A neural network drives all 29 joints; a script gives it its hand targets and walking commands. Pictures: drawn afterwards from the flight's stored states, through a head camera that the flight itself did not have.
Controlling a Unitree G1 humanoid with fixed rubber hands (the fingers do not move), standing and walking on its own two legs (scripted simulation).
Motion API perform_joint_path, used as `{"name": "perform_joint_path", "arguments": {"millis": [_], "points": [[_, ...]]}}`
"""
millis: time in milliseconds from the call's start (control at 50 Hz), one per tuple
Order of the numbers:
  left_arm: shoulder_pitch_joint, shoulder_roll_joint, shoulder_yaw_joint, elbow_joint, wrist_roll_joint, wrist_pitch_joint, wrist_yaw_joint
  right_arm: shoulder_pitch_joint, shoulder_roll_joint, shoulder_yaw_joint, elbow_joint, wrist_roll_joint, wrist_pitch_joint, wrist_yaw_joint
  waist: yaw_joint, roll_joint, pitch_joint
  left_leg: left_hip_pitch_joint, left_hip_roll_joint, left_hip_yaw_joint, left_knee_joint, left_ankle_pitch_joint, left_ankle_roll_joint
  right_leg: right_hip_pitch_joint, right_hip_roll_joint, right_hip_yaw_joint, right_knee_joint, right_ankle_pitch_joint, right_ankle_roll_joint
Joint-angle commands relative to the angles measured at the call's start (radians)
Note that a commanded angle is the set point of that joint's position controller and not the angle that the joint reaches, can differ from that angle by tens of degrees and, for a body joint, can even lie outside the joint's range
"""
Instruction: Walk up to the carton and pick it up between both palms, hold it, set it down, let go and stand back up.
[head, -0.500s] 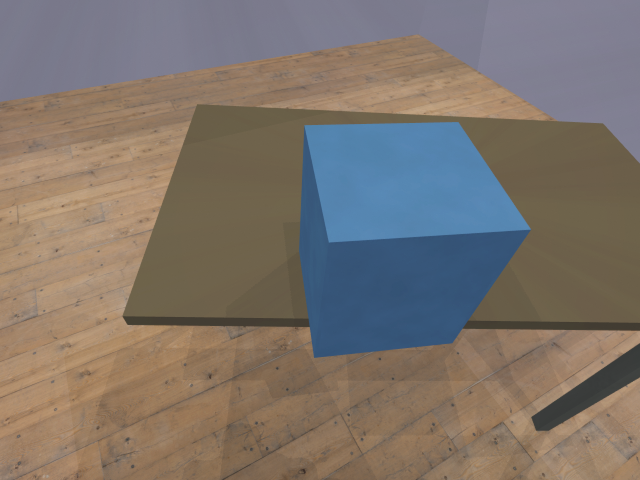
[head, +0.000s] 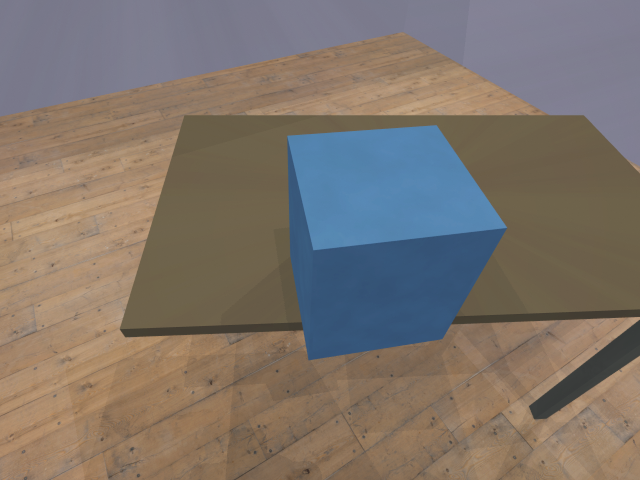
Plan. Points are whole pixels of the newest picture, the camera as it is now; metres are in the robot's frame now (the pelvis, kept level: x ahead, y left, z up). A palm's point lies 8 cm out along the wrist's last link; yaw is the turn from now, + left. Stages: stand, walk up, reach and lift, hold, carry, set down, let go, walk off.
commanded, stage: walk up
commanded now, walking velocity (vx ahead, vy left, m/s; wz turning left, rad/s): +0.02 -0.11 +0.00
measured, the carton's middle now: (371, 245) +0.43 -0.09 +0.05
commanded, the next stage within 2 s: none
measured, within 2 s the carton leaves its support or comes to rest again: neither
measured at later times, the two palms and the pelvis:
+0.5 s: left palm out of the picture +0.01 +0.15 -0.14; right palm out of the picture +0.01 -0.28 -0.15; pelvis +0.00 -0.06 +0.00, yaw +0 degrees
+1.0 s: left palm out of the picture -0.03 +0.17 -0.15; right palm out of the picture -0.03 -0.26 -0.15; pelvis -0.01 -0.05 +0.00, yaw +2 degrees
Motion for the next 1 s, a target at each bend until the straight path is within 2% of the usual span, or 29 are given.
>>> {"name": "perform_joint_path", "arguments": {"millis": [0,40,100,120,140,160,180,220,240,260,320,340,360,420,440,480,500,540,560,640,660,700,760,840,860,880,900,940,980], "points": [[-0.020,0.075,0.024,-0.084,0.009,-0.009,-0.014,0.058,-0.143,-0.048,-0.026,-0.011,0.003,-0.026,-0.001,0.111,0.056,-0.042,0.347,-0.290,-0.224,0.065,0.183,-0.204,-0.049,0.103,0.306,-0.082,0.028],[0.049,-0.006,0.003,-0.073,0.004,-0.022,-0.021,-0.025,-0.122,-0.038,-0.029,-0.012,-0.005,-0.014,0.071,0.221,0.023,-0.105,0.194,-0.101,-0.185,0.113,0.114,-0.040,-0.050,0.072,0.087,-0.011,0.024],[0.102,0.042,0.002,-0.053,-0.005,-0.048,-0.010,0.027,-0.097,-0.022,0.013,0.005,0.007,0.000,0.091,0.185,-0.019,-0.065,0.087,-0.019,-0.020,0.256,0.089,0.131,-0.010,-0.007,-0.258,0.228,0.023],[0.126,0.109,0.015,-0.043,-0.004,-0.057,-0.005,0.073,-0.083,-0.022,0.014,0.005,0.006,0.007,0.069,0.084,-0.051,-0.113,0.078,-0.027,0.041,0.195,0.057,0.212,-0.070,0.065,-0.297,0.339,0.018],[0.146,0.154,0.018,-0.054,0.000,-0.065,-0.002,0.125,-0.065,-0.016,0.010,0.011,0.008,0.015,0.046,-0.140,-0.077,-0.191,0.038,0.005,0.132,-0.092,0.007,0.269,-0.217,0.239,-0.329,0.439,-0.007],[0.122,0.202,0.017,-0.070,0.002,-0.067,-0.002,0.147,-0.052,-0.017,0.013,0.023,0.022,0.013,0.046,-0.329,-0.059,-0.169,0.032,0.014,0.183,-0.235,-0.017,0.140,-0.359,0.378,-0.391,0.483,-0.094],[0.086,0.151,0.008,-0.084,0.002,-0.062,-0.005,0.115,-0.084,-0.026,0.019,0.023,0.038,0.010,0.058,-0.349,-0.009,-0.075,0.055,-0.010,0.232,-0.235,-0.019,0.009,-0.322,0.390,-0.410,0.305,-0.120],[0.052,0.071,-0.020,-0.097,0.015,-0.065,0.002,0.070,-0.093,-0.037,0.028,0.017,0.043,0.021,0.043,-0.089,0.042,-0.137,0.055,-0.023,0.273,-0.242,-0.012,0.054,-0.271,0.300,-0.383,0.400,-0.125],[0.022,0.091,-0.022,-0.105,0.010,-0.071,0.008,0.080,-0.063,-0.032,0.041,0.009,0.044,0.027,0.023,-0.037,0.021,-0.154,0.040,-0.008,0.269,-0.195,-0.009,0.104,-0.251,0.263,-0.353,0.432,-0.127],[0.024,0.089,-0.021,-0.102,0.007,-0.076,0.010,0.089,-0.056,-0.032,0.044,0.006,0.042,0.026,0.011,-0.040,0.008,-0.129,0.044,-0.028,0.273,-0.198,-0.005,0.091,-0.254,0.262,-0.351,0.491,-0.126],[-0.014,0.096,-0.018,-0.092,0.001,-0.081,0.007,0.097,-0.051,-0.028,0.053,0.010,0.034,0.017,0.005,-0.206,-0.031,-0.063,0.044,-0.011,0.132,-0.125,-0.015,0.128,-0.209,0.186,-0.307,0.577,-0.133],[-0.001,0.076,-0.027,-0.087,-0.002,-0.077,0.010,0.101,-0.044,-0.020,0.058,0.012,0.032,0.015,0.004,-0.181,-0.045,-0.029,0.042,-0.011,0.081,-0.059,-0.018,0.127,-0.194,0.181,-0.302,0.538,-0.132],[0.045,0.051,-0.029,-0.076,-0.001,-0.075,0.010,0.072,-0.050,-0.019,0.059,0.011,0.029,0.011,0.039,-0.158,-0.025,-0.007,0.035,0.000,0.043,-0.036,-0.016,0.128,-0.189,0.193,-0.295,0.567,-0.128],[0.043,0.053,-0.031,-0.070,-0.015,-0.067,0.009,0.108,-0.048,-0.011,0.067,0.008,0.024,0.009,0.017,-0.064,-0.045,0.099,0.068,-0.034,-0.065,0.152,-0.024,0.049,-0.173,0.215,-0.326,0.301,-0.093],[0.039,0.079,-0.021,-0.070,-0.016,-0.065,0.005,0.089,-0.073,-0.008,0.064,0.012,0.017,0.012,0.028,-0.074,-0.028,0.124,0.102,-0.065,-0.080,0.151,-0.027,-0.012,-0.147,0.199,-0.340,0.202,-0.080],[0.028,0.052,-0.024,-0.063,-0.007,-0.060,0.005,0.033,-0.090,-0.008,0.077,0.015,0.013,0.017,0.041,0.123,0.054,0.038,0.097,-0.070,-0.104,0.120,-0.024,0.010,-0.088,0.130,-0.343,0.189,-0.057],[0.040,0.071,-0.017,-0.051,-0.008,-0.057,0.006,0.023,-0.087,-0.003,0.081,0.011,0.013,0.017,0.040,0.127,0.067,0.005,0.101,-0.072,-0.136,0.092,-0.020,0.050,-0.084,0.122,-0.329,0.188,-0.055],[0.088,0.067,-0.015,-0.037,-0.010,-0.056,0.000,0.035,-0.068,-0.001,0.082,0.010,0.012,0.012,0.060,0.082,0.043,0.021,0.079,-0.056,-0.123,0.078,-0.021,0.052,-0.090,0.135,-0.345,0.165,-0.053],[0.077,0.082,-0.009,-0.035,-0.008,-0.057,-0.001,0.063,-0.068,-0.003,0.091,0.012,0.009,0.008,0.051,0.008,0.049,0.017,0.086,-0.068,-0.127,0.093,-0.017,0.060,-0.096,0.144,-0.344,0.173,-0.053],[0.061,0.048,-0.015,-0.040,-0.006,-0.059,0.004,0.089,-0.061,0.000,0.101,0.016,0.000,0.009,0.041,0.040,0.041,0.013,0.098,-0.071,-0.136,0.108,0.001,0.073,-0.098,0.127,-0.318,0.243,-0.052],[0.053,0.033,-0.026,-0.043,-0.007,-0.061,0.004,0.082,-0.050,0.007,0.104,0.015,0.001,0.011,0.035,0.101,0.036,0.000,0.095,-0.064,-0.143,0.079,0.007,0.074,-0.102,0.133,-0.321,0.229,-0.054],[0.055,0.063,-0.022,-0.021,-0.005,-0.055,0.004,0.092,-0.039,0.007,0.097,0.010,0.001,0.010,0.032,0.008,0.059,-0.015,0.101,-0.089,-0.157,0.071,0.009,0.064,-0.078,0.113,-0.306,0.192,-0.041],[0.068,0.049,-0.024,-0.022,-0.009,-0.059,0.002,0.107,-0.066,0.002,0.099,0.019,-0.005,0.008,0.041,-0.025,0.029,-0.018,0.103,-0.088,-0.142,0.092,0.020,0.099,-0.098,0.118,-0.296,0.229,-0.049],[0.087,0.062,-0.019,-0.023,-0.007,-0.058,0.003,0.079,-0.045,0.005,0.102,0.010,-0.007,0.014,0.043,0.098,0.032,-0.033,0.085,-0.072,-0.152,0.045,-0.001,0.092,-0.090,0.108,-0.287,0.208,-0.034],[0.090,0.050,-0.018,-0.010,-0.009,-0.059,0.001,0.099,-0.035,0.012,0.101,0.012,-0.007,0.014,0.036,0.025,0.020,-0.001,0.087,-0.088,-0.167,0.068,0.003,0.106,-0.079,0.102,-0.296,0.210,-0.025],[0.058,0.118,0.004,-0.004,-0.007,-0.046,0.007,0.103,-0.085,-0.014,0.057,-0.002,-0.012,0.014,-0.004,-0.055,0.057,-0.009,0.199,-0.212,-0.167,0.110,0.029,0.017,-0.062,0.030,-0.212,0.188,-0.010],[0.031,0.115,0.009,-0.030,-0.003,-0.038,0.015,0.110,-0.159,-0.035,0.040,-0.002,-0.006,0.014,-0.011,-0.034,0.063,-0.041,0.227,-0.280,-0.177,0.007,0.046,0.013,-0.061,-0.008,-0.159,0.134,0.003],[0.079,0.048,-0.006,-0.039,-0.007,-0.031,0.014,0.027,-0.183,-0.038,0.004,0.002,0.002,0.016,0.031,0.208,0.051,-0.061,0.234,-0.301,-0.221,-0.129,0.068,-0.041,-0.071,0.000,-0.095,0.082,0.023],[0.050,0.073,-0.007,-0.050,-0.001,-0.024,0.011,0.038,-0.136,-0.039,-0.019,-0.013,0.011,0.012,0.010,0.204,0.072,-0.175,0.272,-0.342,-0.234,-0.151,0.083,-0.018,-0.076,-0.003,-0.010,0.033,0.027]]}}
